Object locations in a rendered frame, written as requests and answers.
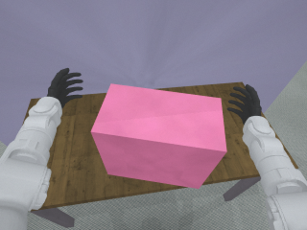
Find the left robot upper arm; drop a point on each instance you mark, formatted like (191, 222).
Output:
(23, 187)

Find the right robot upper arm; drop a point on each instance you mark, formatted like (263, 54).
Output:
(287, 211)

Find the table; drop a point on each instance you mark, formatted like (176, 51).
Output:
(78, 173)

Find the robot left hand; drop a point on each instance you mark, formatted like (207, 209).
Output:
(59, 84)

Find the robot left forearm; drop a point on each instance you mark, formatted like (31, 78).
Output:
(33, 141)

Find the robot right forearm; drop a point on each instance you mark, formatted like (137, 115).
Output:
(277, 172)

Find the robot right hand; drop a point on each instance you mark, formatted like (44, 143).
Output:
(251, 103)

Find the carton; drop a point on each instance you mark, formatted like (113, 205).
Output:
(160, 136)

